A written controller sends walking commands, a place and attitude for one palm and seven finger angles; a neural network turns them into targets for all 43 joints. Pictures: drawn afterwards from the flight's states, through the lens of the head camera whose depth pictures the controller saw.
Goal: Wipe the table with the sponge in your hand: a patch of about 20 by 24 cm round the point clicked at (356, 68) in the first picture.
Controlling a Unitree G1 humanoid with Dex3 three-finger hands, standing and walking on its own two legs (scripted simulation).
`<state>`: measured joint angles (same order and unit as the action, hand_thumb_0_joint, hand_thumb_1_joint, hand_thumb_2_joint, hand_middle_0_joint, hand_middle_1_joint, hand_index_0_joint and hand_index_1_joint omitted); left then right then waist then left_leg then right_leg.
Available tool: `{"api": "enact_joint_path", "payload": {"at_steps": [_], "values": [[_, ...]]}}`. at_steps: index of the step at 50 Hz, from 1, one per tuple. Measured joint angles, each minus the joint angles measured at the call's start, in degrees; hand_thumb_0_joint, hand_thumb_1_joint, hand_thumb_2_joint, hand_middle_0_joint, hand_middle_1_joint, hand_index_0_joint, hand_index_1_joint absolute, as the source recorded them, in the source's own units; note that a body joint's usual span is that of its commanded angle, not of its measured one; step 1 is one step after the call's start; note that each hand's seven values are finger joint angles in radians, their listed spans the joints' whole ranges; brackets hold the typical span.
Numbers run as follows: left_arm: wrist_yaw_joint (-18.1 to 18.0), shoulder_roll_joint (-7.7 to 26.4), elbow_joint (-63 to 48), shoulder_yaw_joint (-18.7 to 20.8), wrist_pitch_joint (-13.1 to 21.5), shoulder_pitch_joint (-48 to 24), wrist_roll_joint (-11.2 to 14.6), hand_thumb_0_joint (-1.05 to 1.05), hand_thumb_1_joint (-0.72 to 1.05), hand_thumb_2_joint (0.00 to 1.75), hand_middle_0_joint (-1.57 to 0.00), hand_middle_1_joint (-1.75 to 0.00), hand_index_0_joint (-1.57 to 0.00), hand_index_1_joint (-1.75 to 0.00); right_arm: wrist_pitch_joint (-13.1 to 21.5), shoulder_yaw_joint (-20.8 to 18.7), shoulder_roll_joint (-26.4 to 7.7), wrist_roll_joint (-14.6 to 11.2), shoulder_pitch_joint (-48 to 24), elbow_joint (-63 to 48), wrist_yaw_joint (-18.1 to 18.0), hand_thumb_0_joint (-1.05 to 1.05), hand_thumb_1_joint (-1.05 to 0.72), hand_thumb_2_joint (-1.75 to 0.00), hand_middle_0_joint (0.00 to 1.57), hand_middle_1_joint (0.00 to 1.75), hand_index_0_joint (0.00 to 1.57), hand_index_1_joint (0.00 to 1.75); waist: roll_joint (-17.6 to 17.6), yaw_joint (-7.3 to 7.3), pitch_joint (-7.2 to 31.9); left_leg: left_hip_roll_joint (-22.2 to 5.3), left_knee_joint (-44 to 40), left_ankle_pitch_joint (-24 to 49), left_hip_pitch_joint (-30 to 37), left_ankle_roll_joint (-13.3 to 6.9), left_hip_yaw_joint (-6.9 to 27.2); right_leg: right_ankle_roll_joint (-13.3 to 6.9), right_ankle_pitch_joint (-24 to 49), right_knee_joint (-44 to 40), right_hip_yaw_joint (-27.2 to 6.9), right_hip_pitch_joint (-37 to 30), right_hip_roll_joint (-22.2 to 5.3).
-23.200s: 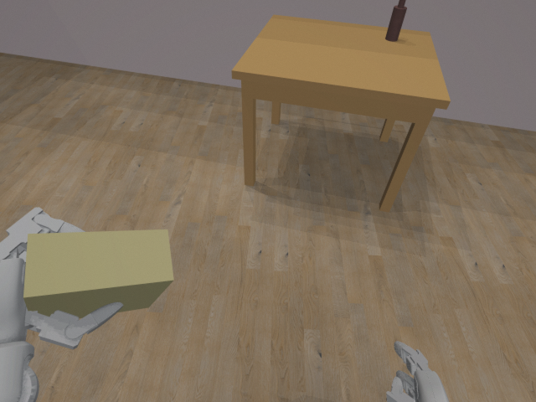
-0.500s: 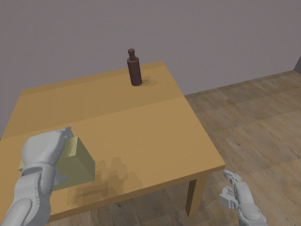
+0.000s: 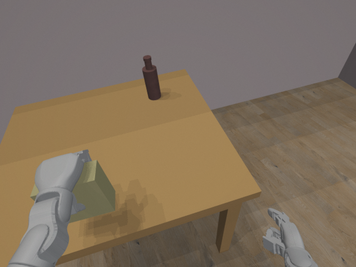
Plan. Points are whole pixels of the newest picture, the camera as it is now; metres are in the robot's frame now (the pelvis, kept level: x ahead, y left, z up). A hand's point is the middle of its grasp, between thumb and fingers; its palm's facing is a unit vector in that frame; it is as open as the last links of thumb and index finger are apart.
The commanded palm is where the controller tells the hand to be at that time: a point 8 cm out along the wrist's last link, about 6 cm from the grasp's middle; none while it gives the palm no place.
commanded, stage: move the sponge above the wiping area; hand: left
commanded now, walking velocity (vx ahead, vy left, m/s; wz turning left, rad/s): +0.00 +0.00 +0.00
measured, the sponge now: (82, 198) +0.24 +0.29 +0.01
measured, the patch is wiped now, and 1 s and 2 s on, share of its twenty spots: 0.00 0.00 0.00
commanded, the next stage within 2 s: lower the sponge onto the table in 1.80 s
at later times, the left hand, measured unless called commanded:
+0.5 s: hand (82, 186) +0.25 +0.28 +0.05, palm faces -0.04 -0.09 -1.00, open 10.2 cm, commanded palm +0.23 +0.27 +0.11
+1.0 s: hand (93, 183) +0.28 +0.27 +0.02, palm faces -0.06 -0.09 -0.99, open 10.2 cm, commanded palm +0.25 +0.27 +0.09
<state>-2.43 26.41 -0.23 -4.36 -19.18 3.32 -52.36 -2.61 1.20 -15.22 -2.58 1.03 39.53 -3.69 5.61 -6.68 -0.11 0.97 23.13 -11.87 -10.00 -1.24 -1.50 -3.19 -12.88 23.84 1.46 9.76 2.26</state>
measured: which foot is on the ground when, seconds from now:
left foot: down 0.00-1.00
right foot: down 0.00-1.00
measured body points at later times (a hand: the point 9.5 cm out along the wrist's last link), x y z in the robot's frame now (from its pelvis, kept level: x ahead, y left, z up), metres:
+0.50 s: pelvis +0.00 +0.00 +0.00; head +0.00 -0.04 +0.45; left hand +0.25 +0.28 +0.10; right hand +0.25 -0.20 -0.09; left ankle +0.01 +0.11 -0.74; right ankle +0.00 -0.08 -0.74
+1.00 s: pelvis +0.00 +0.00 +0.00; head +0.01 -0.03 +0.45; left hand +0.28 +0.27 +0.08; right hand +0.23 -0.22 -0.10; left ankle +0.01 +0.11 -0.74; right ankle +0.00 -0.08 -0.74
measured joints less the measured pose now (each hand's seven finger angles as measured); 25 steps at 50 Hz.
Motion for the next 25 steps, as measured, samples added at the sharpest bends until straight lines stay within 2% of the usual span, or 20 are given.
{"api": "enact_joint_path", "payload": {"at_steps": [8,17,25], "values": [[-1.2,-0.9,-0.2,-1.0,-0.7,1.4,-0.4,0.0,-0.5,1.03,-0.71,-1.33,-0.73,-1.32,-0.3,-0.4,-0.1,-0.1,0.2,-0.2,0.3,0.01,-0.91,-0.9,0.2,0.3,0.2,0.3,-0.2,-0.16,0.5,0.1,0.6,-0.6,-0.2,-0.1,-0.1,0.1,-0.5,0.6,-0.1,0.2,-0.1],[-2.1,-2.1,2.5,-3.1,-1.1,-0.8,-1.4,-0.01,-0.5,1.03,-0.71,-1.33,-0.73,-1.32,-0.3,-0.2,0.6,-0.2,-0.8,-0.2,0.2,0.01,-0.91,-0.9,0.2,0.3,0.2,0.3,-0.5,-0.48,0.9,0.2,0.8,-0.6,-0.6,-0.1,0.3,0.1,-0.6,0.8,0.2,0.4,-0.2],[-2.7,-2.7,5.4,-3.7,-2.0,-2.5,-1.8,0.0,-0.5,1.03,-0.71,-1.33,-0.73,-1.31,-1.0,0.3,1.2,-0.4,-1.3,-0.2,0.3,0.01,-0.91,-0.9,0.2,0.3,0.2,0.3,-0.7,-0.12,1.3,0.2,0.8,-0.5,-0.9,-0.1,0.2,0.1,-0.5,0.8,0.1,0.9,-0.2]]}}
